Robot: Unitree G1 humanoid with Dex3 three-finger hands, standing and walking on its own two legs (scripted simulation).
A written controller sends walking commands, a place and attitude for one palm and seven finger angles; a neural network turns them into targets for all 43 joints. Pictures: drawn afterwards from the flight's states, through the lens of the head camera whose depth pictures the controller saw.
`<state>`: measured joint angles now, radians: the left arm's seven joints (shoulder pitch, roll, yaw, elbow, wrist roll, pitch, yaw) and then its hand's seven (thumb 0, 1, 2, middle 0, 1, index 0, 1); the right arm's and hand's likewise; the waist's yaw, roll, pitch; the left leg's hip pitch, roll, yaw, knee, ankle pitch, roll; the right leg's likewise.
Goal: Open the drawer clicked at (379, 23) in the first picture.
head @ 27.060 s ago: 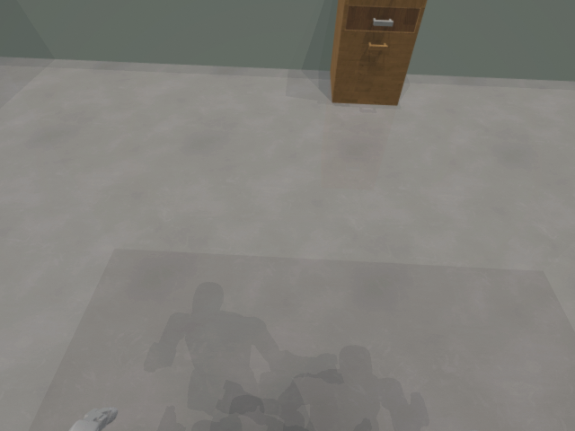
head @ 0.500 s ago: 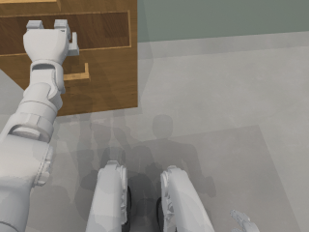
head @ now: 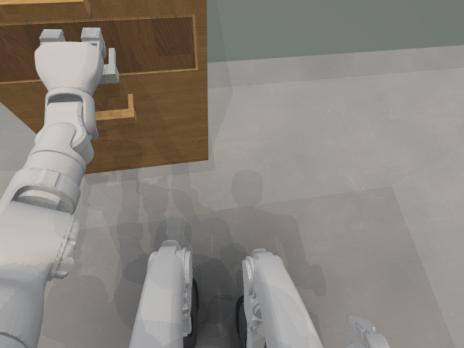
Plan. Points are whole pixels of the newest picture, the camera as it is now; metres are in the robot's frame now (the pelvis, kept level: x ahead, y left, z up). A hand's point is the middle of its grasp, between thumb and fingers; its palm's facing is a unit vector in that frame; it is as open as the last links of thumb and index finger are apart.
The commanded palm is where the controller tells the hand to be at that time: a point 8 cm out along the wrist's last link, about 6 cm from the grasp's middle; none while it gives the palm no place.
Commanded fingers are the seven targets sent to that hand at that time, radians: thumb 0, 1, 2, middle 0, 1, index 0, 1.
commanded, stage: move the hooked fingers above the handle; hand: left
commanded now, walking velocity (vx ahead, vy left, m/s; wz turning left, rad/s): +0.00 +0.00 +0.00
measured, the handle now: (86, 65) +0.59 +0.26 +0.02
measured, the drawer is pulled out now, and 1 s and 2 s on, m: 0.00 0.00 0.00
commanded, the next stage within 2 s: lower the fingers behind the handle in 1.70 s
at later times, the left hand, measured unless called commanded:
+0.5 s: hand (83, 88) +0.54 +0.25 +0.03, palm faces +0.04 +0.08 -1.00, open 13.8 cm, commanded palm +0.52 +0.21 -0.02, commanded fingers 0.00 -0.50 0.30 -0.30 -1.20 -0.30 -1.20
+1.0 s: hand (84, 85) +0.54 +0.25 +0.03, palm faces +0.02 +0.10 -0.99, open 13.8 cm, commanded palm +0.53 +0.20 -0.02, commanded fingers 0.00 -0.50 0.30 -0.30 -1.20 -0.30 -1.20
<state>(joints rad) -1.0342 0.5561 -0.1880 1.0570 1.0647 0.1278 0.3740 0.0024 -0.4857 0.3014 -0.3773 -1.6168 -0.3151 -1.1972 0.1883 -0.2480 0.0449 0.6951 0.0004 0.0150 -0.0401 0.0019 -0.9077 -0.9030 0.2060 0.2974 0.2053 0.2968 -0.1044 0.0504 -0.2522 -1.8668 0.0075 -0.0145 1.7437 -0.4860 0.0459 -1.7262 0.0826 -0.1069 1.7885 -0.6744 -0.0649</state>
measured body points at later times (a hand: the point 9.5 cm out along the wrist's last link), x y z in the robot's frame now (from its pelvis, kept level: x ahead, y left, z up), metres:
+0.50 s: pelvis +0.00 +0.00 +0.00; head +0.17 +0.02 +0.42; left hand +0.53 +0.24 +0.08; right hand +0.10 -0.26 -0.13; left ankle +0.12 +0.10 -0.48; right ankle +0.06 -0.09 -0.48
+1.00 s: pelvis +0.00 +0.00 +0.00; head +0.17 +0.02 +0.42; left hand +0.53 +0.24 +0.08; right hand +0.10 -0.26 -0.13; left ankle +0.12 +0.10 -0.48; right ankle +0.06 -0.09 -0.48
